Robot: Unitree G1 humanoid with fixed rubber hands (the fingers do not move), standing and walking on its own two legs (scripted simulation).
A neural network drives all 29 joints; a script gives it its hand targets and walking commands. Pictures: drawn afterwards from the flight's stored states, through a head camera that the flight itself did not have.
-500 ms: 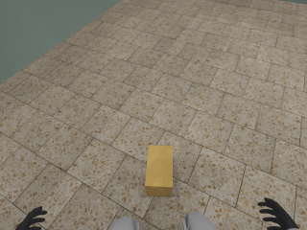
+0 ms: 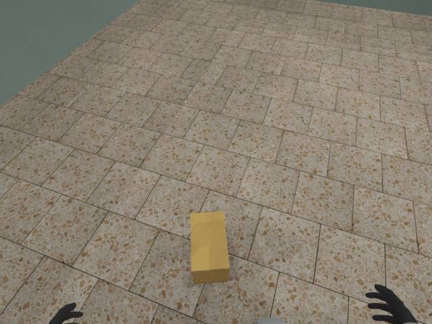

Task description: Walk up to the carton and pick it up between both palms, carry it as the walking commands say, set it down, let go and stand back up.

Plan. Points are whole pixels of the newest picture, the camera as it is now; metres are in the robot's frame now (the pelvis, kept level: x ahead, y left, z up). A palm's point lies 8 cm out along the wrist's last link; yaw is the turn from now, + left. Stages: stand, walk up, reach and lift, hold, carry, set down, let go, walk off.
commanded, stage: walk up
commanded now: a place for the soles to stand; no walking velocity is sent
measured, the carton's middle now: (209, 247) +0.48 +0.04 -0.67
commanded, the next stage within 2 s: reach and lift in 1.36 s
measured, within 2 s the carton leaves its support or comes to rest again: neither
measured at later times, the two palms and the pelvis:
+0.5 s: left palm out of the picture +0.10 +0.31 -0.09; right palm out of the picture +0.09 -0.32 -0.11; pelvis +0.00 -0.01 +0.00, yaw +0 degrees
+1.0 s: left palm out of the picture +0.13 +0.31 -0.09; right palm out of the picture +0.07 -0.31 -0.11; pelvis +0.01 +0.00 +0.01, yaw -4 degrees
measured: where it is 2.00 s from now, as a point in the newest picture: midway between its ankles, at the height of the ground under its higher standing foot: outside the picture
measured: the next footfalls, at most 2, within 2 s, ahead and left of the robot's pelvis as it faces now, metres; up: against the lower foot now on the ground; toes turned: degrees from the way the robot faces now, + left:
none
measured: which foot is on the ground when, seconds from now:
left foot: down 0.00-1.00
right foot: down 0.00-1.00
